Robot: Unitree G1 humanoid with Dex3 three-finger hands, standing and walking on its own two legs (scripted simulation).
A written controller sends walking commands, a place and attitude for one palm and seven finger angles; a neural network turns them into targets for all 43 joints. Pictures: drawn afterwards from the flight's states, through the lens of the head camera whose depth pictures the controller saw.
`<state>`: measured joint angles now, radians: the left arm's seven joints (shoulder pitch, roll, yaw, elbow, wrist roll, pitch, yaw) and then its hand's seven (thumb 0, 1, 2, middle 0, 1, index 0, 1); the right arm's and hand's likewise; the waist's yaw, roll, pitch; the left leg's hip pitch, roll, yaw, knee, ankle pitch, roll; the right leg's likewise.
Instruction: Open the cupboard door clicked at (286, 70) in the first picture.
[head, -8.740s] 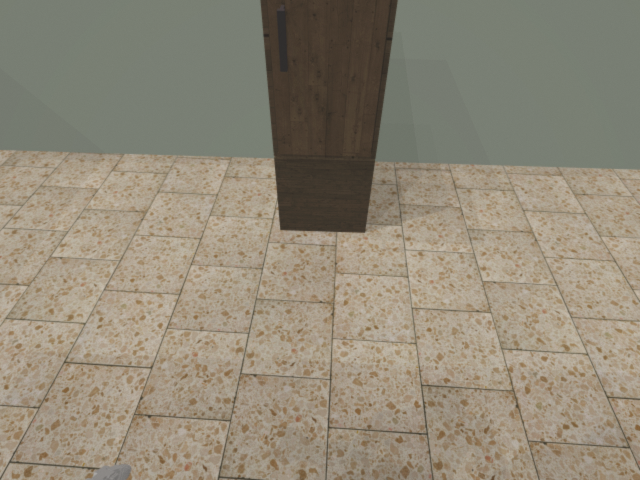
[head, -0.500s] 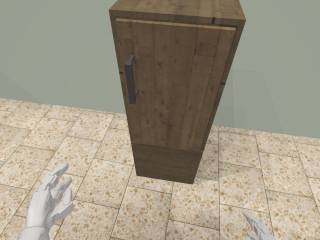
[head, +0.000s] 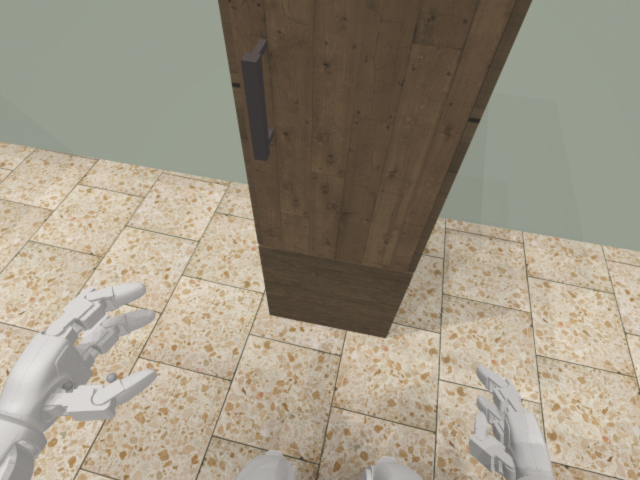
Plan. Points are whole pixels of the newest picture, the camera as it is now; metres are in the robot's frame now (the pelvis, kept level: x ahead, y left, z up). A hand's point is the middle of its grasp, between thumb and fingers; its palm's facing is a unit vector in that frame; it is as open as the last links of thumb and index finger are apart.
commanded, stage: raise the hand with hooked fingers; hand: left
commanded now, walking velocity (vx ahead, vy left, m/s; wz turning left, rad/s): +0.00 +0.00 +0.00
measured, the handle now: (261, 103) +0.59 +0.14 +0.13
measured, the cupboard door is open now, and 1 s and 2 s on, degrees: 0 0 0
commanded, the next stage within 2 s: move the hooked fingers beside the handle in 1.40 s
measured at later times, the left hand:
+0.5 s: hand (72, 311) +0.26 +0.27 +0.11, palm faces -0.06 -0.99 -0.08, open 13.1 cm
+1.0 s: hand (60, 244) +0.31 +0.29 +0.15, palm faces -0.08 -1.00 -0.05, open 14.0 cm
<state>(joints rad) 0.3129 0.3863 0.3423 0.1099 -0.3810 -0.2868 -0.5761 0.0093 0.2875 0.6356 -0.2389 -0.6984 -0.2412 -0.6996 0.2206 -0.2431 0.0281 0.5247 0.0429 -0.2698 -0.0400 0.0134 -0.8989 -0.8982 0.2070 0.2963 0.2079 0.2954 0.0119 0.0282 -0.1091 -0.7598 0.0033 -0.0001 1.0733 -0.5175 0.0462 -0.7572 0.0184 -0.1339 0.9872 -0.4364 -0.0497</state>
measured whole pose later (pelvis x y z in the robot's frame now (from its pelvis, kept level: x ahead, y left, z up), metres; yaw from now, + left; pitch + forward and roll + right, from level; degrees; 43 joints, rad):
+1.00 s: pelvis +0.02 +0.02 +0.04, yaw +0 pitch +6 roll -2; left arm -0.10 0.50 0.42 0.41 -0.35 -0.11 -0.60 -0.01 -0.49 0.30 -0.29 -1.20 -0.30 -1.20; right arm 0.29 -0.28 0.06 0.54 0.06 -0.22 -0.09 0.01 -0.90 -0.90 0.21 0.30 0.21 0.30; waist 0.00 0.03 -0.08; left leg -0.46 -0.03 0.03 0.76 -0.40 0.07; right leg -0.47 0.01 -0.09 0.69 -0.32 -0.02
